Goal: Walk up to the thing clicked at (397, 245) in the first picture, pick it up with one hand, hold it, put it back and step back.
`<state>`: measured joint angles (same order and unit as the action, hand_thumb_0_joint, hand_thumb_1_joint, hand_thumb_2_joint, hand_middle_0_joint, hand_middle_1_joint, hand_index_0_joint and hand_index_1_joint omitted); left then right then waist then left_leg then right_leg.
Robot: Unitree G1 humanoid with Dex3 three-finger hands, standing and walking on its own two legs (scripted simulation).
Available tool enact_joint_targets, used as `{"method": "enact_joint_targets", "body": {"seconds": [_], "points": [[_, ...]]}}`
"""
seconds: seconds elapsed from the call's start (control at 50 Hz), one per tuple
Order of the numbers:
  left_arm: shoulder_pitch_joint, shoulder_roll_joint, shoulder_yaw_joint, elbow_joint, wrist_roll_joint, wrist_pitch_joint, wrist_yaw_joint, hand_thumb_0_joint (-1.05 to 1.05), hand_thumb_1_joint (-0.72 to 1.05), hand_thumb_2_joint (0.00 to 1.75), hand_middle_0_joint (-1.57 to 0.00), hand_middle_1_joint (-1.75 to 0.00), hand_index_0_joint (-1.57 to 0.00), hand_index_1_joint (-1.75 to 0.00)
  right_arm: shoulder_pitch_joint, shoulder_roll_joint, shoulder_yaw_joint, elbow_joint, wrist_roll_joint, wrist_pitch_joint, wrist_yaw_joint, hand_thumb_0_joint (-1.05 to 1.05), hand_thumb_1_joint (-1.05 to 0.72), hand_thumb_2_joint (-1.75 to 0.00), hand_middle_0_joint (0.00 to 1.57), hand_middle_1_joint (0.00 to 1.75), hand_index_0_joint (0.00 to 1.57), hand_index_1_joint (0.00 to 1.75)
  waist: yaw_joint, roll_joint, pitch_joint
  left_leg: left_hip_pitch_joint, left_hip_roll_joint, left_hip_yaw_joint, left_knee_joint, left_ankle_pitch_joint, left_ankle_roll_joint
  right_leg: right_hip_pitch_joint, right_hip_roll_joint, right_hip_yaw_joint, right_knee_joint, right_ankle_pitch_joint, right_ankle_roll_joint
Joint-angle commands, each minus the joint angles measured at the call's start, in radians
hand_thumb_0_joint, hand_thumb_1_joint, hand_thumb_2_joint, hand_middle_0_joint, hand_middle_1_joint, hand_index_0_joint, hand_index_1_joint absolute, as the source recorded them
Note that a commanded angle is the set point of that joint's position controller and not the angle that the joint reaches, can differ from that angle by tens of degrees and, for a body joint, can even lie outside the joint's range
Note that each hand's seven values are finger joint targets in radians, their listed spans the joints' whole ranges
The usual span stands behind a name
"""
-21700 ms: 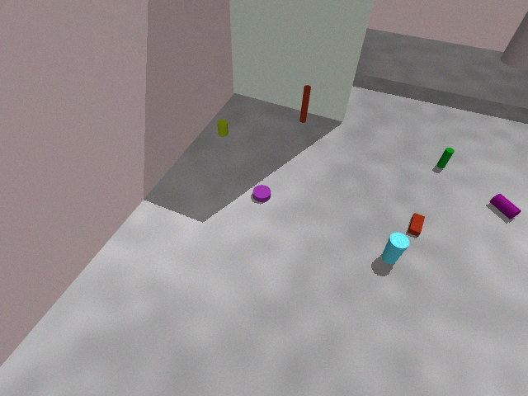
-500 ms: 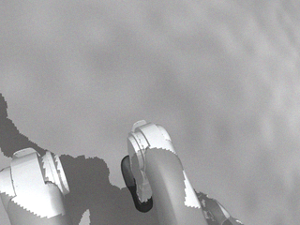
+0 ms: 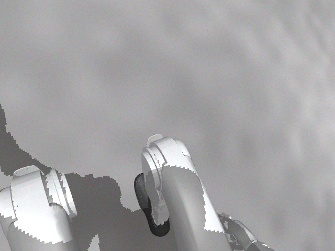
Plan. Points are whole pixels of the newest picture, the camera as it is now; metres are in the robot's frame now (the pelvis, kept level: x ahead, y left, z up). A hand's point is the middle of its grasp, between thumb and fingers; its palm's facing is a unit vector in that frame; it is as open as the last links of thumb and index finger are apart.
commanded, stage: close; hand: left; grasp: from above
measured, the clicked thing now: out of the picture +0.48 +0.39 -0.24
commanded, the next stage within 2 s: none
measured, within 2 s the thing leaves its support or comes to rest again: neither
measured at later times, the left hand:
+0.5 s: hand out of the picture +0.46 +0.38 -0.19, palm faces -0.43 -0.11 -0.90, open 10.4 cm
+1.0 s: hand out of the picture +0.46 +0.38 -0.19, palm faces -0.43 -0.12 -0.89, open 10.5 cm
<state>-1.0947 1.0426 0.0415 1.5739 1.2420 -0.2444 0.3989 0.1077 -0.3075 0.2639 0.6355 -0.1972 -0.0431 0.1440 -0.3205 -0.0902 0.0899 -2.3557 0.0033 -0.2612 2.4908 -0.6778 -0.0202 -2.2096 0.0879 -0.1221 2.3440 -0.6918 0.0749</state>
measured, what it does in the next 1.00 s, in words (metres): stands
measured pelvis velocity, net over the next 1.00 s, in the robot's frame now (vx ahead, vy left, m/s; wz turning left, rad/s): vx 0.00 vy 0.00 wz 0.00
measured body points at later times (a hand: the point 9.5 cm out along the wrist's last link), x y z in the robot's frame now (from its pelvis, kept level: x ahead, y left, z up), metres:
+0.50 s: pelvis +0.00 +0.00 +0.00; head +0.26 +0.13 +0.35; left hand +0.48 +0.38 -0.14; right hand +0.07 -0.26 -0.07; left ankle +0.07 +0.13 -0.28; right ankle +0.11 -0.13 -0.28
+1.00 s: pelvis +0.00 +0.00 +0.00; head +0.26 +0.13 +0.35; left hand +0.48 +0.38 -0.14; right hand +0.07 -0.26 -0.07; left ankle +0.07 +0.13 -0.28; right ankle +0.11 -0.13 -0.28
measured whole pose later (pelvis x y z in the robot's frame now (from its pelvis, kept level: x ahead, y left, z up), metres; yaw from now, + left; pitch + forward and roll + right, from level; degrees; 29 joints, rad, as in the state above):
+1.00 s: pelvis +0.00 +0.00 +0.00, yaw +0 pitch +30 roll -14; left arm -1.11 1.06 0.04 1.61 1.26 -0.26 0.41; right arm 0.11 -0.32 0.28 0.63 -0.20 -0.06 0.13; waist -0.33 -0.09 0.10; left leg -2.36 0.00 -0.26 2.49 -0.67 -0.02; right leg -2.20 0.08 -0.12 2.34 -0.69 0.07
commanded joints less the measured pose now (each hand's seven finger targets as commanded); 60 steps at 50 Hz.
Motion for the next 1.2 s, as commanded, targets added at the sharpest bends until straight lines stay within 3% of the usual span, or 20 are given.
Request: {"method": "enact_joint_targets", "body": {"seconds": [0.0,0.04,0.06,0.12,0.14,0.16,0.18,0.2,0.3,0.34,0.36,0.42,0.46,0.48,0.66,0.74,0.8,0.88,0.92,1.18], "points": [[-0.165,0.134,0.003,-0.040,-0.004,-0.018,-0.007,0.00,-0.04,1.03,-0.39,-1.30,-0.45,-1.25,0.181,-0.300,-0.091,-0.001,0.000,-0.001,-0.019,0.00,-0.91,-0.90,0.20,0.30,0.20,0.30,-0.038,0.393,-0.574,0.479,0.028,0.108,-0.261,0.127,0.038,0.278,0.018,-0.124,-0.213,0.202,-0.094],[-0.192,0.120,-0.008,-0.039,-0.004,-0.021,-0.006,0.00,0.02,1.05,-0.41,-1.31,-0.46,-1.25,0.187,-0.304,-0.089,-0.001,0.000,-0.005,-0.021,0.00,-0.91,-0.90,0.20,0.30,0.20,0.30,-0.057,0.398,-0.538,0.471,0.028,0.103,-0.261,0.116,0.035,0.250,0.016,-0.127,-0.213,0.193,-0.097],[-0.188,0.127,-0.005,-0.049,-0.005,-0.023,-0.008,0.00,-0.06,1.02,-0.41,-1.29,-0.46,-1.24,0.185,-0.304,-0.092,0.006,0.001,-0.004,-0.023,0.00,-0.91,-0.90,0.20,0.30,0.20,0.30,-0.050,0.392,-0.553,0.479,0.029,0.100,-0.266,0.108,0.035,0.251,0.017,-0.129,-0.214,0.187,-0.096],[-0.181,0.148,0.002,-0.055,0.005,-0.024,-0.003,0.00,-0.04,1.04,-0.41,-1.30,-0.46,-1.25,0.186,-0.303,-0.092,0.004,0.002,-0.005,-0.025,0.00,-0.91,-0.90,0.20,0.30,0.20,0.30,-0.036,0.400,-0.584,0.499,0.031,0.099,-0.264,0.132,0.034,0.264,0.017,-0.128,-0.206,0.203,-0.096],[-0.183,0.134,0.000,-0.040,0.006,-0.021,-0.003,0.00,-0.01,1.06,-0.42,-1.30,-0.47,-1.25,0.190,-0.311,-0.093,0.003,0.001,-0.005,-0.023,0.00,-0.91,-0.90,0.20,0.30,0.20,0.30,-0.052,0.403,-0.563,0.501,0.029,0.094,-0.261,0.149,0.031,0.247,0.014,-0.131,-0.203,0.213,-0.099],[-0.198,0.133,-0.003,-0.048,0.004,-0.023,0.000,0.00,0.02,1.06,-0.42,-1.31,-0.47,-1.26,0.190,-0.309,-0.092,0.003,0.001,-0.007,-0.024,0.00,-0.91,-0.90,0.20,0.30,0.20,0.30,-0.052,0.405,-0.563,0.493,0.030,0.100,-0.256,0.150,0.033,0.257,0.015,-0.128,-0.208,0.217,-0.098],[-0.191,0.134,0.001,-0.038,0.002,-0.021,0.000,0.00,-0.06,1.03,-0.42,-1.30,-0.46,-1.25,0.191,-0.306,-0.089,0.007,0.002,-0.008,-0.024,0.00,-0.91,-0.90,0.20,0.30,0.20,0.30,-0.052,0.395,-0.557,0.493,0.029,0.095,-0.261,0.154,0.032,0.255,0.013,-0.129,-0.204,0.218,-0.098],[-0.195,0.135,0.001,-0.033,0.006,-0.021,0.000,0.00,0.01,1.06,-0.42,-1.29,-0.47,-1.24,0.198,-0.310,-0.092,0.008,0.002,-0.007,-0.025,0.00,-0.91,-0.90,0.20,0.30,0.20,0.30,-0.056,0.393,-0.545,0.489,0.029,0.095,-0.258,0.146,0.032,0.241,0.013,-0.129,-0.207,0.209,-0.100],[-0.198,0.169,0.014,-0.038,0.008,-0.022,0.013,0.00,0.00,1.08,-0.43,-1.33,-0.48,-1.28,0.183,-0.307,-0.090,0.000,-0.001,-0.008,-0.027,0.00,-0.91,-0.90,0.20,0.30,0.20,0.30,-0.039,0.411,-0.574,0.476,0.028,0.109,-0.262,0.135,0.036,0.280,0.016,-0.124,-0.212,0.209,-0.095],[-0.194,0.135,-0.006,-0.029,0.004,-0.022,0.012,0.00,0.01,1.10,-0.45,-1.33,-0.49,-1.28,0.187,-0.300,-0.088,0.007,-0.001,-0.006,-0.027,0.00,-0.91,-0.90,0.20,0.30,0.20,0.30,-0.056,0.380,-0.572,0.469,0.029,0.109,-0.260,0.124,0.041,0.285,0.019,-0.125,-0.220,0.204,-0.092],[-0.199,0.132,-0.008,-0.028,0.006,-0.023,0.012,0.00,-0.07,1.02,-0.39,-1.31,-0.44,-1.26,0.192,-0.302,-0.090,0.009,-0.001,-0.007,-0.028,0.00,-0.94,-0.91,0.20,0.30,0.20,0.30,-0.059,0.385,-0.566,0.467,0.028,0.109,-0.255,0.126,0.040,0.279,0.018,-0.125,-0.218,0.206,-0.092],[-0.196,0.147,0.002,-0.042,0.010,-0.020,0.013,0.00,-0.09,1.03,-0.32,-1.27,-0.37,-1.22,0.185,-0.307,-0.096,0.005,0.002,-0.009,-0.030,0.00,-0.91,-0.90,0.20,0.30,0.20,0.30,-0.041,0.405,-0.570,0.490,0.029,0.104,-0.262,0.136,0.035,0.256,0.015,-0.127,-0.209,0.208,-0.097],[-0.206,0.126,-0.007,-0.035,0.002,-0.020,0.012,0.00,-0.12,0.99,-0.30,-1.29,-0.36,-1.23,0.194,-0.307,-0.087,0.005,-0.005,-0.010,-0.027,0.00,-0.91,-0.90,0.20,0.30,0.20,0.30,-0.068,0.385,-0.560,0.475,0.028,0.106,-0.251,0.149,0.039,0.279,0.016,-0.128,-0.218,0.225,-0.092],[-0.195,0.137,-0.003,-0.018,0.003,-0.019,0.014,0.00,-0.09,1.02,-0.29,-1.28,-0.34,-1.23,0.198,-0.307,-0.084,0.010,-0.001,-0.009,-0.028,0.00,-0.91,-0.90,0.20,0.30,0.20,0.30,-0.064,0.381,-0.554,0.469,0.027,0.104,-0.257,0.151,0.038,0.285,0.015,-0.128,-0.215,0.225,-0.094],[-0.190,0.148,0.000,-0.018,0.000,-0.022,0.009,0.00,-0.10,1.03,-0.30,-1.29,-0.35,-1.23,0.183,-0.315,-0.084,-0.005,-0.004,-0.014,-0.031,0.00,-0.91,-0.90,0.20,0.30,0.20,0.30,-0.060,0.382,-0.528,0.458,0.025,0.103,-0.265,0.115,0.037,0.265,0.013,-0.128,-0.222,0.190,-0.097],[-0.182,0.160,0.002,-0.022,0.005,-0.025,0.013,0.00,-0.08,1.04,-0.31,-1.31,-0.37,-1.26,0.183,-0.310,-0.080,-0.002,-0.006,-0.010,-0.031,0.00,-0.91,-0.90,0.20,0.30,0.20,0.30,-0.051,0.395,-0.561,0.477,0.028,0.099,-0.276,0.111,0.036,0.287,0.014,-0.129,-0.218,0.191,-0.093],[-0.192,0.136,-0.003,-0.020,0.005,-0.023,0.011,0.00,-0.11,1.04,-0.31,-1.32,-0.36,-1.26,0.186,-0.315,-0.084,-0.001,-0.004,-0.013,-0.029,0.00,-0.92,-0.91,0.20,0.30,0.20,0.30,-0.063,0.401,-0.539,0.491,0.028,0.088,-0.274,0.137,0.030,0.247,0.012,-0.133,-0.209,0.204,-0.100],[-0.190,0.162,0.008,-0.008,0.006,-0.024,0.013,0.00,-0.13,1.00,-0.29,-1.31,-0.35,-1.25,0.194,-0.311,-0.078,0.003,-0.008,-0.012,-0.027,0.00,-0.92,-0.91,0.20,0.30,0.20,0.30,-0.059,0.385,-0.528,0.455,0.025,0.103,-0.266,0.124,0.035,0.277,0.013,-0.125,-0.220,0.194,-0.098],[-0.202,0.166,0.008,-0.029,0.011,-0.024,0.011,0.00,-0.06,1.04,-0.31,-1.30,-0.36,-1.25,0.184,-0.320,-0.085,-0.005,-0.005,-0.016,-0.030,0.00,-0.92,-0.91,0.20,0.30,0.20,0.30,-0.053,0.397,-0.538,0.480,0.026,0.099,-0.265,0.124,0.033,0.248,0.011,-0.127,-0.217,0.191,-0.102],[-0.199,0.129,-0.017,-0.013,0.007,-0.024,0.018,0.00,-0.03,1.10,-0.36,-1.35,-0.41,-1.30,0.191,-0.310,-0.081,0.011,-0.008,-0.016,-0.032,0.00,-0.91,-0.90,0.20,0.30,0.20,0.30,-0.071,0.401,-0.546,0.481,0.028,0.095,-0.271,0.120,0.034,0.268,0.013,-0.132,-0.216,0.201,-0.095]]}}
